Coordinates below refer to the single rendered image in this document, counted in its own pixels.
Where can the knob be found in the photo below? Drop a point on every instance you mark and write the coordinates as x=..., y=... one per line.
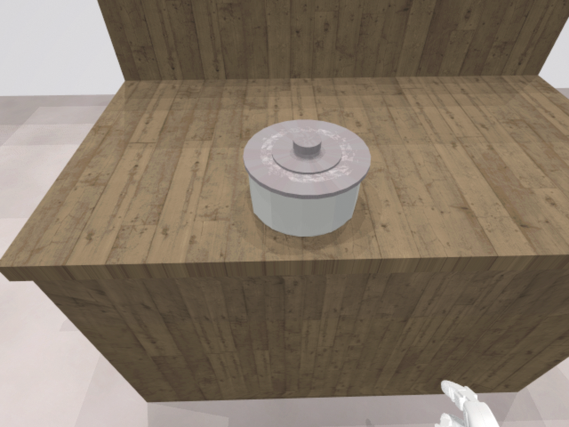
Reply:
x=307, y=143

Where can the pot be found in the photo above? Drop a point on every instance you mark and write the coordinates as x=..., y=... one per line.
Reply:
x=302, y=217

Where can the lid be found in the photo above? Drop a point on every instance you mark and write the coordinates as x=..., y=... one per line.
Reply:
x=339, y=166

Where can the table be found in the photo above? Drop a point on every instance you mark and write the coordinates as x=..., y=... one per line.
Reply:
x=454, y=265

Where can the robot right hand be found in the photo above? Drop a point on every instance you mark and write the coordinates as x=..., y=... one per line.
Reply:
x=476, y=414

